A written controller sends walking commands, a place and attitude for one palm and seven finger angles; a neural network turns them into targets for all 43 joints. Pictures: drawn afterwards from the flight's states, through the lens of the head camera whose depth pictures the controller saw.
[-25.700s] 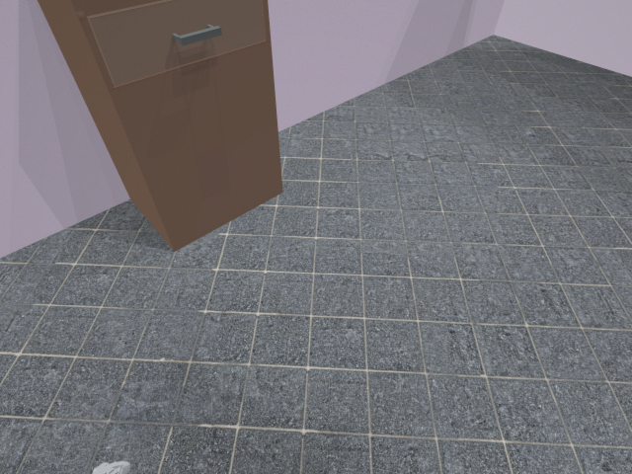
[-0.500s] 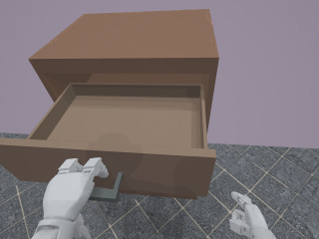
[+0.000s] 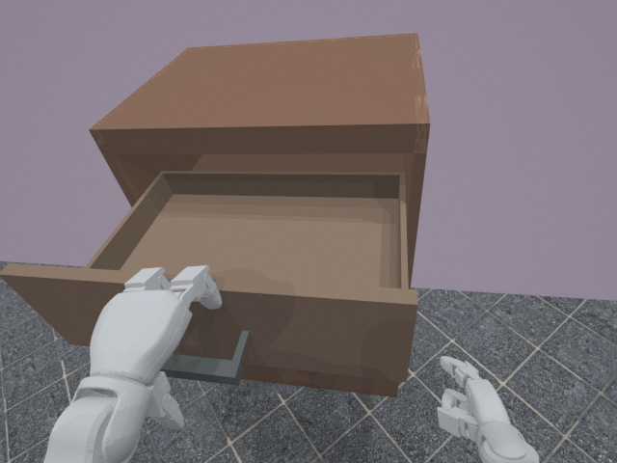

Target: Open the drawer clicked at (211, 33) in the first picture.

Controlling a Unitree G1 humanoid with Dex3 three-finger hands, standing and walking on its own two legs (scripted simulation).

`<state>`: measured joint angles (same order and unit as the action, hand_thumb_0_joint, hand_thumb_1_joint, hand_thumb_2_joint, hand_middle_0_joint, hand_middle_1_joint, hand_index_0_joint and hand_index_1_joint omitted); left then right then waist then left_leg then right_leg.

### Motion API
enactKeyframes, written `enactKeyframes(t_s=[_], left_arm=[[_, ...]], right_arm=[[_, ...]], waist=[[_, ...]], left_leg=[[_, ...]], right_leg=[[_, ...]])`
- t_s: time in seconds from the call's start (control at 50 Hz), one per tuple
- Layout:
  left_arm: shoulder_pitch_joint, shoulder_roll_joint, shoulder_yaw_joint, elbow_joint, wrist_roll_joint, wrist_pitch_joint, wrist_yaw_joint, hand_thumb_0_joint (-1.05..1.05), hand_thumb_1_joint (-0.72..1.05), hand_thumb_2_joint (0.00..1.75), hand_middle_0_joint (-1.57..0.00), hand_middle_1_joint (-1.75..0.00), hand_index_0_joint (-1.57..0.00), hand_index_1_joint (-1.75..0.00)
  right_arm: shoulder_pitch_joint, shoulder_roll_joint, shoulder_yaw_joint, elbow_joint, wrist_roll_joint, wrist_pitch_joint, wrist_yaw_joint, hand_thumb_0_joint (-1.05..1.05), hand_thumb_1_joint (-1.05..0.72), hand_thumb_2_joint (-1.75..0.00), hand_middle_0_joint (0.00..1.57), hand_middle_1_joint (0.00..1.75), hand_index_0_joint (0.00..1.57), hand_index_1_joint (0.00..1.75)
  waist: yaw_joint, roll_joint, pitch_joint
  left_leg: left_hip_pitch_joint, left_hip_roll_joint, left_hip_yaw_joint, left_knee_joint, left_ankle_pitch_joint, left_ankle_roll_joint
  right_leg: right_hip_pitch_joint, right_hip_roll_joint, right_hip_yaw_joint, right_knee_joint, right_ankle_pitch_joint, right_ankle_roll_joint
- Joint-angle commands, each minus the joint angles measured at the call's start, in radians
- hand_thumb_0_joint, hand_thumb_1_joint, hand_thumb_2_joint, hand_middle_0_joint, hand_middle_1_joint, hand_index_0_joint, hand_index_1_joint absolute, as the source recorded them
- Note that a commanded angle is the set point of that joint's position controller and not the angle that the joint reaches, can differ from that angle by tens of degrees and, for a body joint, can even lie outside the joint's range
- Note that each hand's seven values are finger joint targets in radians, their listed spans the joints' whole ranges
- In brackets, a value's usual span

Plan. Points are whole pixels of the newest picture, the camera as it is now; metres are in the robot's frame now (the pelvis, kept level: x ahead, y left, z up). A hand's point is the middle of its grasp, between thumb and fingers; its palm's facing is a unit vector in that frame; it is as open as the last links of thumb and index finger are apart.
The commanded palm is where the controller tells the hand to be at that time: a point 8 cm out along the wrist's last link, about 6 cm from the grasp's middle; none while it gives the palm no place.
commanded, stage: lift the hand off the handle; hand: left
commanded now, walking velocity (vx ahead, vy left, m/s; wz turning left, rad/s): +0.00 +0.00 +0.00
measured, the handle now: (195, 351) +0.22 +0.21 +0.05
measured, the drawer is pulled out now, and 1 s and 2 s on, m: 0.29 0.29 0.29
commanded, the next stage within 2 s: draw the hand back to the body in 0.38 s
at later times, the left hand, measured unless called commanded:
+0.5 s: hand (168, 305) +0.20 +0.18 +0.19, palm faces +0.21 -0.16 -0.97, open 13.8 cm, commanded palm +0.15 +0.19 +0.25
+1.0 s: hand (114, 305) +0.18 +0.23 +0.20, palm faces +0.23 -0.08 -0.97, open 13.8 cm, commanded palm +0.14 +0.23 +0.25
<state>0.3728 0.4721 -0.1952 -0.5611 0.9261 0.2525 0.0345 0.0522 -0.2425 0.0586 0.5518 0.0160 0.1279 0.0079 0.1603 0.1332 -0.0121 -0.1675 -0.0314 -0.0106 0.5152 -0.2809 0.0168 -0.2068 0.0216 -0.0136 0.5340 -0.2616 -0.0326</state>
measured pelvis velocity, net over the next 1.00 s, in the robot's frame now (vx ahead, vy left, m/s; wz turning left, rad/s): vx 0.00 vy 0.01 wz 0.01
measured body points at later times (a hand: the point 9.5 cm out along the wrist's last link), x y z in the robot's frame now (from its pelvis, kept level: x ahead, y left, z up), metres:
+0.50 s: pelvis -0.01 -0.02 +0.00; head -0.04 -0.08 +0.45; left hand +0.18 +0.19 +0.24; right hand +0.23 -0.23 -0.07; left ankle +0.00 +0.11 -0.73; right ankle +0.02 -0.10 -0.73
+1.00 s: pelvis +0.00 +0.01 +0.00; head -0.03 -0.04 +0.45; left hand +0.17 +0.23 +0.25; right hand +0.25 -0.18 -0.07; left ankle +0.00 +0.11 -0.73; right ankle +0.02 -0.10 -0.73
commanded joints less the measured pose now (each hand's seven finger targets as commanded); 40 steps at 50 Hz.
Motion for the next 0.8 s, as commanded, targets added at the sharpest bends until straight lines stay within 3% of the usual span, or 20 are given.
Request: enactKeyframes(t_s=[0.0, 0.02, 0.08, 0.12, 0.16, 0.18, 0.2, 0.28, 0.32, 0.38, 0.4, 0.46, 0.48, 0.52, 0.64, 0.68, 0.7, 0.72, 0.76, 0.78], left_arm=[[-0.344, 0.137, 0.163, -0.366, 0.009, -0.043, 0.065, 0.0, -0.5, 0.3, -0.3, -1.2, -0.3, -1.2], [-0.356, 0.176, 0.196, -0.357, 0.002, -0.041, 0.055, 0.0, -0.5, 0.3, -0.3, -1.2, -0.3, -1.2], [-0.394, 0.208, 0.238, -0.394, -0.026, -0.021, 0.039, 0.0, -0.5, 0.3, -0.3, -1.2, -0.3, -1.2], [-0.306, 0.178, 0.222, -0.284, -0.024, 0.013, 0.007, 0.0, -0.5, 0.3, -0.3, -1.2, -0.3, -1.2], [-0.26, 0.163, 0.24, -0.238, -0.066, 0.045, -0.026, 0.0, -0.5, 0.3, -0.3, -1.2, -0.3, -1.2], [-0.271, 0.198, 0.301, -0.24, -0.104, 0.057, -0.037, 0.0, -0.5, 0.3, -0.3, -1.2, -0.3, -1.2], [-0.251, 0.165, 0.27, -0.214, -0.11, 0.063, -0.055, 0.0, -0.5, 0.3, -0.3, -1.2, -0.3, -1.2], [-0.274, 0.244, 0.361, -0.235, -0.167, 0.059, -0.069, 0.0, -0.5, 0.3, -0.3, -1.2, -0.3, -1.2], [-0.234, 0.222, 0.343, -0.188, -0.152, 0.058, -0.078, 0.0, -0.5, 0.3, -0.3, -1.2, -0.3, -1.2], [-0.229, 0.292, 0.399, -0.314, -0.172, 0.045, -0.067, 0.0, -0.5, 0.3, -0.3, -1.2, -0.3, -1.2], [-0.253, 0.252, 0.356, -0.348, -0.149, 0.04, -0.069, 0.0, -0.5, 0.3, -0.3, -1.2, -0.3, -1.2], [-0.211, 0.3, 0.387, -0.35, -0.131, 0.02, -0.054, 0.0, -0.5, 0.3, -0.3, -1.2, -0.3, -1.2], [-0.224, 0.364, 0.451, -0.384, -0.147, 0.014, -0.04, 0.0, -0.5, 0.3, -0.3, -1.2, -0.3, -1.2], [-0.186, 0.338, 0.438, -0.272, -0.115, 0.002, -0.045, 0.0, -0.5, 0.3, -0.3, -1.2, -0.3, -1.2], [-0.152, 0.333, 0.464, -0.207, -0.189, -0.013, -0.089, 0.0, -0.5, 0.3, -0.3, -1.2, -0.3, -1.2], [-0.162, 0.349, 0.479, -0.261, -0.222, -0.02, -0.104, 0.0, -0.5, 0.3, -0.3, -1.2, -0.3, -1.2], [-0.162, 0.323, 0.45, -0.286, -0.212, -0.024, -0.114, 0.0, -0.5, 0.3, -0.3, -1.2, -0.3, -1.2], [-0.122, 0.306, 0.433, -0.249, -0.211, -0.025, -0.118, 0.0, -0.5, 0.3, -0.3, -1.2, -0.3, -1.2], [-0.13, 0.334, 0.451, -0.288, -0.198, -0.04, -0.115, 0.0, -0.5, 0.3, -0.3, -1.2, -0.3, -1.2], [-0.129, 0.355, 0.479, -0.332, -0.22, -0.048, -0.104, 0.0, -0.5, 0.3, -0.3, -1.2, -0.3, -1.2]], right_arm=[[-0.231, -0.065, -0.016, -0.193, 0.01, -0.066, -0.007, 0.0, -0.9, -0.9, 0.2, 0.3, 0.2, 0.3], [-0.242, -0.074, -0.028, -0.175, 0.011, -0.058, -0.007, 0.0, -0.9, -0.9, 0.2, 0.3, 0.2, 0.3], [-0.28, -0.081, -0.023, -0.199, 0.031, -0.057, -0.002, 0.0, -0.9, -0.9, 0.2, 0.3, 0.2, 0.3], [-0.265, -0.071, -0.026, -0.158, 0.021, -0.037, 0.016, 0.0, -0.9, -0.9, 0.2, 0.3, 0.2, 0.3], [-0.261, -0.071, -0.027, -0.163, 0.032, -0.016, 0.032, 0.0, -0.9, -0.9, 0.2, 0.3, 0.2, 0.3], [-0.291, -0.078, -0.026, -0.178, 0.053, -0.016, 0.031, 0.0, -0.9, -0.9, 0.2, 0.3, 0.2, 0.3], [-0.281, -0.068, -0.017, -0.185, 0.044, -0.009, 0.037, 0.0, -0.9, -0.9, 0.2, 0.3, 0.2, 0.3], [-0.302, -0.086, -0.023, -0.211, 0.061, 0.005, 0.031, 0.0, -0.9, -0.9, 0.2, 0.3, 0.2, 0.3], [-0.277, -0.079, -0.021, -0.208, 0.049, 0.007, 0.033, 0.0, -0.9, -0.9, 0.2, 0.3, 0.2, 0.3], [-0.283, -0.102, -0.027, -0.232, 0.062, -0.003, 0.024, 0.0, -0.9, -0.9, 0.2, 0.3, 0.2, 0.3], [-0.285, -0.092, -0.014, -0.249, 0.049, -0.011, 0.026, 0.0, -0.9, -0.9, 0.2, 0.3, 0.2, 0.3], [-0.25, -0.102, -0.021, -0.236, 0.039, -0.02, 0.013, 0.0, -0.9, -0.9, 0.2, 0.3, 0.2, 0.3], [-0.252, -0.11, -0.024, -0.236, 0.051, -0.036, 0.004, 0.0, -0.9, -0.9, 0.2, 0.3, 0.2, 0.3], [-0.221, -0.096, -0.022, -0.206, 0.031, -0.038, 0.0, 0.0, -0.9, -0.9, 0.2, 0.3, 0.2, 0.3], [-0.206, -0.104, -0.032, -0.201, 0.044, -0.057, -0.011, 0.0, -0.9, -0.9, 0.2, 0.3, 0.2, 0.3], [-0.229, -0.117, -0.035, -0.213, 0.06, -0.072, -0.016, 0.0, -0.9, -0.9, 0.2, 0.3, 0.2, 0.3], [-0.217, -0.103, -0.021, -0.229, 0.048, -0.073, -0.015, 0.0, -0.9, -0.9, 0.2, 0.3, 0.2, 0.3], [-0.203, -0.103, -0.028, -0.219, 0.044, -0.071, -0.018, 0.0, -0.9, -0.9, 0.2, 0.3, 0.2, 0.3], [-0.197, -0.114, -0.024, -0.229, 0.039, -0.068, -0.022, 0.0, -0.9, -0.9, 0.2, 0.3, 0.2, 0.3], [-0.215, -0.122, -0.022, -0.237, 0.049, -0.081, -0.026, 0.0, -0.9, -0.9, 0.2, 0.3, 0.2, 0.3]], waist=[[-0.029, -0.073, -0.178], [-0.04, -0.083, -0.131], [-0.044, -0.043, -0.153], [-0.032, -0.078, -0.106], [-0.031, -0.15, -0.058], [-0.041, -0.13, -0.054], [-0.028, -0.162, -0.056], [-0.035, -0.143, -0.043], [-0.033, -0.161, -0.051], [-0.035, -0.079, -0.121], [-0.02, -0.076, -0.172], [-0.03, -0.098, -0.148], [-0.039, -0.072, -0.138], [-0.039, -0.127, -0.059], [-0.047, -0.15, -0.05], [-0.056, -0.086, -0.09], [-0.037, -0.095, -0.143], [-0.049, -0.117, -0.105], [-0.044, -0.142, -0.108], [-0.051, -0.1, -0.109]], left_leg=[[0.023, 0.045, -0.01, -0.106, 0.174, 0.017], [0.026, 0.05, -0.014, -0.117, 0.177, 0.01], [0.023, 0.057, -0.012, -0.119, 0.188, 0.009], [0.003, 0.048, -0.003, -0.135, 0.214, 0.004], [-0.027, 0.046, 0.017, -0.136, 0.198, 0.004], [-0.04, 0.058, 0.021, -0.138, 0.172, 0.003], [-0.063, 0.044, 0.027, -0.14, 0.165, 0.007], [-0.079, 0.048, 0.044, -0.124, 0.084, 0.004], [-0.082, 0.035, 0.048, -0.11, 0.085, 0.008], [-0.078, 0.04, 0.054, -0.081, 0.089, 0.006], [-0.066, 0.023, 0.048, -0.068, 0.121, 0.011], [-0.049, 0.024, 0.049, -0.04, 0.142, 0.014], [-0.054, 0.035, 0.044, -0.036, 0.111, 0.008], [-0.058, 0.024, 0.039, -0.033, 0.114, 0.014], [-0.071, 0.022, 0.026, -0.049, 0.098, 0.012], [-0.061, 0.03, 0.019, -0.054, 0.106, 0.007], [-0.052, 0.018, 0.02, -0.057, 0.132, 0.011], [-0.056, 0.023, 0.024, -0.061, 0.14, 0.012], [-0.053, 0.025, 0.024, -0.061, 0.149, 0.012], [-0.052, 0.038, 0.016, -0.06, 0.127, 0.006]], right_leg=[[0.07, -0.024, 0.038, -0.118, 0.032, 0.007], [0.062, -0.019, 0.059, -0.145, 0.035, 0.007], [0.097, -0.021, 0.058, -0.133, 0.084, 0.007], [0.103, -0.024, 0.058, -0.146, 0.091, 0.008], [0.109, -0.029, 0.05, -0.154, 0.1, 0.025], [0.113, -0.023, 0.054, -0.148, 0.103, 0.023], [0.135, -0.032, 0.048, -0.142, 0.086, 0.03], [0.11, -0.038, 0.075, -0.16, -0.012, 0.042], [0.104, -0.045, 0.085, -0.166, -0.05, 0.042], [0.123, -0.057, 0.099, -0.152, -0.029, 0.041], [0.136, -0.061, 0.093, -0.14, -0.015, 0.037], [0.098, -0.073, 0.114, -0.163, -0.006, 0.043], [0.08, -0.072, 0.124, -0.171, -0.036, 0.038], [0.028, -0.072, 0.128, -0.189, -0.075, 0.035], [0.039, -0.068, 0.093, -0.169, -0.038, 0.049], [0.059, -0.062, 0.085, -0.148, 0.011, 0.041], [0.09, -0.065, 0.061, -0.132, 0.036, 0.043], [0.072, -0.062, 0.053, -0.133, 0.049, 0.048], [0.067, -0.061, 0.042, -0.135, 0.057, 0.05], [0.057, -0.057, 0.046, -0.137, 0.048, 0.043]])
